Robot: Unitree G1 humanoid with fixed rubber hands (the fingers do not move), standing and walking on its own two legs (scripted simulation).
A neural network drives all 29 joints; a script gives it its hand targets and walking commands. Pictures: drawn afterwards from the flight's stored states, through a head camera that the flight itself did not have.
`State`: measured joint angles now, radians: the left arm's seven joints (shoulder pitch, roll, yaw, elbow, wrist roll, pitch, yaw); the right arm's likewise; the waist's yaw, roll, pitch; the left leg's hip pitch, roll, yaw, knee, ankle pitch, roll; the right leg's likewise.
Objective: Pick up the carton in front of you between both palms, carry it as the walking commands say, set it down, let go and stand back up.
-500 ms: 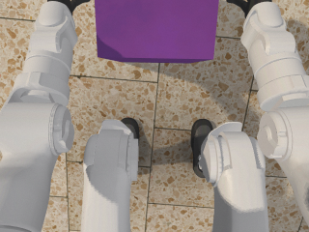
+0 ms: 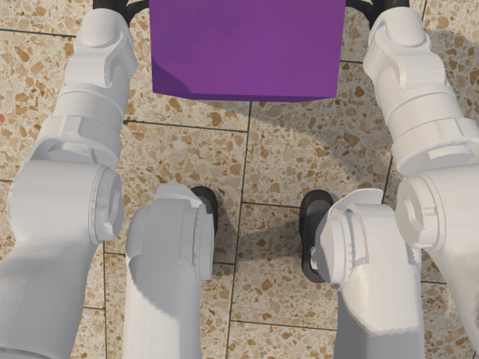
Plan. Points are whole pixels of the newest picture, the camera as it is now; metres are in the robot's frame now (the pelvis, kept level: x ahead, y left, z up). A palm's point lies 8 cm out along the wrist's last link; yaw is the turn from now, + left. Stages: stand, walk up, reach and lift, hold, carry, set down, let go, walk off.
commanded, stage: reach and lift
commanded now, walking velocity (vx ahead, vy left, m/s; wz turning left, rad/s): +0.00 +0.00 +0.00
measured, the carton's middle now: (246, 28) +0.53 +0.04 -0.25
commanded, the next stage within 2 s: none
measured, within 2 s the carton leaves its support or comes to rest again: leaves its support in 0.38 s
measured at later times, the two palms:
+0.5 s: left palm (119, 4) +0.53 +0.19 -0.14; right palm out of the picture +0.55 -0.11 -0.14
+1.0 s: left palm out of the picture +0.48 +0.19 +0.06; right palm out of the picture +0.50 -0.11 +0.06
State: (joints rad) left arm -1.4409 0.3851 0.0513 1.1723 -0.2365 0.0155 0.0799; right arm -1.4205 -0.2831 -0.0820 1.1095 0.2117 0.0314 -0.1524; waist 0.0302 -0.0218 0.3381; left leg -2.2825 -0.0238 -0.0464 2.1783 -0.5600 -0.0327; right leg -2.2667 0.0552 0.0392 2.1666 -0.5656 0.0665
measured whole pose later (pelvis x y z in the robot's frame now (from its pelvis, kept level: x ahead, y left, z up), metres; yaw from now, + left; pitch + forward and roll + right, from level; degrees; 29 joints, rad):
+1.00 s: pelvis +0.00 -0.01 +0.12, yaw +2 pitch +43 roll +0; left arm -1.07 0.05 0.46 0.73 0.23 0.38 0.02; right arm -1.07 0.03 -0.51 0.71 -0.21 0.35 -0.09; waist 0.02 -0.04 -0.15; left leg -2.03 -0.09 -0.09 1.76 -0.47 -0.07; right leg -2.02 0.13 0.10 1.77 -0.49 0.08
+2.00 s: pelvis +0.10 -0.01 +0.38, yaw +3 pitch +11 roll +0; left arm -0.30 -0.12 0.28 0.50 0.19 0.41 0.03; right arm -0.30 0.15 -0.29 0.50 -0.19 0.39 -0.06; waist 0.01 -0.01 -0.15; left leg -0.56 -0.06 -0.14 0.69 -0.31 -0.02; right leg -0.55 0.07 0.15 0.70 -0.33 0.02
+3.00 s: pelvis +0.11 +0.00 +0.41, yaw +3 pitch -4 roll +0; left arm -0.25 -0.15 0.22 0.29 0.27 0.68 0.00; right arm -0.26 0.15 -0.24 0.30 -0.27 0.66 0.00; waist 0.01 -0.01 -0.01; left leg -0.11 -0.04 -0.13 0.38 -0.20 -0.01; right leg -0.10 0.04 0.15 0.39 -0.22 0.01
